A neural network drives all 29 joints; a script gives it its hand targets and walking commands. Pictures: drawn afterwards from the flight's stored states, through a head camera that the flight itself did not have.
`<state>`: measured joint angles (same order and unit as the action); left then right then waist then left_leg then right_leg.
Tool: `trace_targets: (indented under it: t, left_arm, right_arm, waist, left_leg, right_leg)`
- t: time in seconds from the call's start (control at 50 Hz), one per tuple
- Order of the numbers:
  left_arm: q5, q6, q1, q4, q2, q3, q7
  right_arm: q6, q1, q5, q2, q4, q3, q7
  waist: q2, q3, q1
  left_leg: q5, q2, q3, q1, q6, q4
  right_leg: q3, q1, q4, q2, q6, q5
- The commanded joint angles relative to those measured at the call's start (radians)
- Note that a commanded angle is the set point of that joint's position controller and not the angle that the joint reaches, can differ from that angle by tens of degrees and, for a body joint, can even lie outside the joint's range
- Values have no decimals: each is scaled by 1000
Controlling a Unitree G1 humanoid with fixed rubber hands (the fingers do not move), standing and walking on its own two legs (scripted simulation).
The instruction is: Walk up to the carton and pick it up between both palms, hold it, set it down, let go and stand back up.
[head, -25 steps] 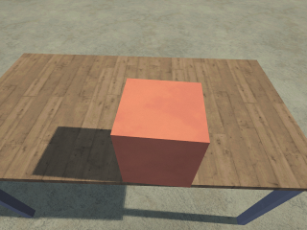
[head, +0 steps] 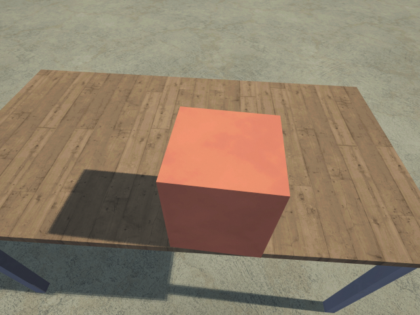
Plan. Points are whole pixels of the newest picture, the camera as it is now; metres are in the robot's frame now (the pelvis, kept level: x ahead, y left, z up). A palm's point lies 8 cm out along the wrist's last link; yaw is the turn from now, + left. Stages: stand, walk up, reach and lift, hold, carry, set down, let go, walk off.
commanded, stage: walk up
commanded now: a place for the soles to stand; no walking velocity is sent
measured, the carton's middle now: (222, 184) +0.39 -0.02 +0.02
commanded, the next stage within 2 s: reach and lift in 0.20 s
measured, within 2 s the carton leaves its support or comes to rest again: neither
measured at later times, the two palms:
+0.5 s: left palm (94, 298) +0.20 +0.23 -0.09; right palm out of the picture +0.17 -0.25 -0.09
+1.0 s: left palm (91, 275) +0.23 +0.24 -0.06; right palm (332, 295) +0.20 -0.23 -0.07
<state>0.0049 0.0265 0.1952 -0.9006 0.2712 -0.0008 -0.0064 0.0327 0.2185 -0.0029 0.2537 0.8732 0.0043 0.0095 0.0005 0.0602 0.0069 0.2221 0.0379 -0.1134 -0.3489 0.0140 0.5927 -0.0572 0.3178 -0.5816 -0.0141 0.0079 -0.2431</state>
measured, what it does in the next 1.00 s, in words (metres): shifts its weight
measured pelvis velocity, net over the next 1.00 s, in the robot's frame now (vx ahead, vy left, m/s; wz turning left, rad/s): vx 0.07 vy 0.00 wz -0.04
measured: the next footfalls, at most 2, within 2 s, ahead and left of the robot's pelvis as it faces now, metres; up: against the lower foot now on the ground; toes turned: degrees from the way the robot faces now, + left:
none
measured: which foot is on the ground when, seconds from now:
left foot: down 0.00-1.00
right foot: down 0.00-1.00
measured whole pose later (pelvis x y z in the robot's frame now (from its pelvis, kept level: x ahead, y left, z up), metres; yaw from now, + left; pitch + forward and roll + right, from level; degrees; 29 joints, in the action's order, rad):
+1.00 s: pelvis +0.07 +0.00 +0.02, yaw -2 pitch -4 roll +0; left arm -0.01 0.06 0.20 -0.55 0.22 -0.06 0.00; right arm -0.27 0.22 -0.02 0.18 0.76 -0.02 0.00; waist 0.01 0.07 0.00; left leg 0.23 -0.04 0.04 -0.07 0.02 0.38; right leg -0.02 0.05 -0.36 0.00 0.00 -0.24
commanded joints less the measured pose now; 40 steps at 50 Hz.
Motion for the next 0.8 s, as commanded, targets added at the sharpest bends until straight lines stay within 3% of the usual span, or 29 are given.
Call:
trace_targets:
  t: [0.0, 0.04, 0.08, 0.1, 0.12, 0.14, 0.16, 0.18, 0.2, 0.22, 0.24, 0.26, 0.28, 0.32, 0.34, 0.36, 0.38, 0.4, 0.44, 0.5, 0.52, 0.56, 0.58, 0.62, 0.64, 0.68, 0.72, 0.74, 0.78]
  left_arm:
    - [-6, -19, -8, 72, 156, -36, -9]
    - [-4, -19, -7, 57, 172, -40, -11]
    - [4, -13, -28, 55, 170, -42, -13]
    - [1, -11, -37, 57, 159, -42, -10]
    - [3, -9, -43, 61, 151, -38, -10]
    - [3, -8, -39, 62, 141, -39, -8]
    - [3, -6, -28, 63, 139, -34, -5]
    - [3, 0, -24, 61, 139, -40, -5]
    - [-62, 131, -522, 408, 262, -36, -24]
    - [-43, 226, -405, 419, 199, -29, -54]
    - [-22, 289, -361, 435, 194, -40, -52]
    - [-19, 347, -254, 403, 146, -37, -45]
    - [5, 391, -222, 459, 130, -52, -37]
    - [36, 450, -133, 451, 101, -76, -24]
    - [45, 459, -114, 466, 97, -77, -26]
    - [49, 454, -102, 509, 97, -82, -25]
    - [61, 442, -100, 541, 67, -89, -27]
    - [67, 425, -97, 552, 71, -100, -37]
    - [78, 391, -73, 513, 62, -113, -42]
    - [72, 356, -101, 476, 65, -119, -27]
    - [61, 338, -145, 521, 75, -114, -31]
    - [69, 297, -157, 524, 102, -130, -41]
    - [62, 286, -177, 519, 105, -133, -37]
    - [32, 255, -173, 534, 94, -121, -32]
    - [43, 227, -169, 553, 107, -134, -34]
    - [33, 182, -164, 565, 112, -135, -35]
    - [15, 151, -119, 538, 88, -119, -26]
    - [16, 148, -73, 476, 75, -110, -17]
    - [5, 118, -82, 486, 82, -116, -1]
  right_arm:
    - [-17, -1, -1, 148, -66, -41, 4]
    - [-24, 31, 9, 131, -53, -35, 1]
    - [-32, 63, 14, 122, -52, -35, -1]
    - [-35, 57, 27, 136, -53, -36, 2]
    - [-39, 44, 12, 143, -60, -37, 7]
    - [-42, 35, 15, 169, -57, -34, 9]
    - [-41, 29, 6, 166, -60, -43, 10]
    - [-37, 28, 3, 177, -69, -41, 12]
    - [-146, -475, 55, 78, -168, -140, -14]
    - [-151, -355, 113, 106, -101, -155, -52]
    - [-153, -347, 111, 113, -115, -164, -69]
    - [-140, -267, 95, 134, -70, -130, -74]
    - [-135, -216, 68, 124, -53, -146, -78]
    - [-119, -174, 19, 155, -51, -118, -67]
    - [-114, -176, 14, 151, -64, -106, -61]
    - [-118, -174, 15, 159, -100, -119, -55]
    - [-126, -179, 2, 161, -119, -121, -62]
    - [-132, -193, 21, 180, -150, -125, -71]
    - [-129, -187, 8, 164, -157, -100, -82]
    - [-138, -167, 23, 86, -193, -76, -62]
    - [-148, -170, 23, 63, -206, -75, -60]
    - [-163, -175, 26, 33, -245, -70, -53]
    - [-163, -173, 27, 21, -251, -66, -46]
    - [-177, -153, 39, 23, -270, -72, -38]
    - [-193, -142, 37, 31, -288, -84, -34]
    - [-216, -126, 33, 9, -275, -75, -26]
    - [-243, -86, 28, 10, -244, -84, -18]
    - [-247, -76, 14, 12, -218, -74, -15]
    - [-268, -71, 3, 8, -230, -63, -5]
  waist:
    - [2, -27, -17]
    - [47, -65, -28]
    - [73, -99, -41]
    - [77, -92, -31]
    - [30, -92, -30]
    - [23, -84, -17]
    - [-10, -92, -12]
    - [-3, -68, -2]
    - [-3, -165, -68]
    - [-33, -94, -50]
    - [22, -134, -47]
    - [22, -134, -29]
    - [-36, -165, -21]
    - [-29, -117, -13]
    - [-26, -53, -2]
    - [-43, -35, -14]
    - [-87, -26, -5]
    - [-88, -7, -9]
    - [-78, 13, 15]
    - [19, -12, 3]
    - [14, -20, -1]
    - [17, -17, 24]
    - [19, -35, 10]
    - [27, -51, 0]
    - [-7, -82, 19]
    - [2, -117, 14]
    - [-18, -143, -5]
    - [-19, -85, 7]
    - [8, -113, -12]
  left_leg:
    - [177, -55, -88, -52, -59, -111]
    - [76, -11, -28, 0, -40, -26]
    - [55, -13, -9, 41, -42, 4]
    - [12, -39, -28, 66, -46, -19]
    - [-80, -54, -48, 53, -48, -39]
    - [-131, -79, -81, 29, -54, -49]
    - [-109, -87, -108, 3, -62, -79]
    - [-59, -121, -159, -53, -79, -136]
    - [291, -91, 124, -192, 1, 4]
    - [499, -110, 125, -277, 0, -20]
    - [418, -105, 151, -254, 0, 3]
    - [268, -90, 173, -179, 9, 42]
    - [214, -92, 170, -98, 31, 33]
    - [288, -95, 154, 31, 38, -20]
    - [261, -104, 147, 15, 30, -73]
    - [184, -104, 162, 7, 28, -94]
    - [239, -101, 156, 9, 31, -125]
    - [259, -106, 149, -37, 23, -174]
    - [160, -99, 155, -87, 1, -205]
    - [46, -39, 213, 85, 2, -156]
    - [32, -32, 210, 117, 3, -153]
    - [7, -19, 218, 177, 5, -143]
    - [14, -13, 220, 201, 6, -139]
    - [-38, -20, 214, 221, 8, -152]
    - [-53, -17, 228, 214, 14, -157]
    - [-96, -23, 225, 214, 6, -170]
    - [-132, -23, 218, 288, 20, -187]
    - [-169, -26, 212, 287, 20, -195]
    - [-210, -15, 206, 324, 19, -197]
  right_leg:
    - [194, 5, 206, -119, 70, -228]
    - [239, -6, 265, -169, 96, -215]
    - [225, -18, 258, -192, 112, -157]
    - [197, -4, 232, -187, 107, -111]
    - [168, -31, 198, -155, 104, -31]
    - [135, -64, 147, -131, 91, 36]
    - [112, -80, 118, -110, 75, 15]
    - [80, -89, 77, -81, 63, -40]
    - [-13, 35, -104, 12, 28, -287]
    - [1, 2, -147, 3, 34, -348]
    - [-9, -18, -147, 1, 30, -300]
    - [-7, 20, -129, -14, 40, -203]
    - [0, 31, -98, -16, 48, -140]
    - [-12, -11, -30, 1, 50, -221]
    - [-32, -62, -18, 21, 50, -142]
    - [-36, -121, -11, 36, 43, -67]
    - [-25, -165, -1, 43, 45, -71]
    - [-32, -227, 1, 61, 38, -48]
    - [-21, -304, 15, 75, 22, 14]
    - [22, -178, 140, 28, 20, -55]
    - [34, -130, 156, 21, 19, -68]
    - [63, -98, 196, -2, 6, -67]
    - [72, -86, 213, -15, 2, -60]
    - [51, -92, 205, -2, -3, 30]
    - [49, -140, 203, 0, -9, 68]
    - [60, -190, 202, -3, -13, 138]
    - [48, -194, 214, 2, -12, 196]
    - [47, -185, 237, 3, -6, 218]
    - [50, -206, 252, 4, -9, 270]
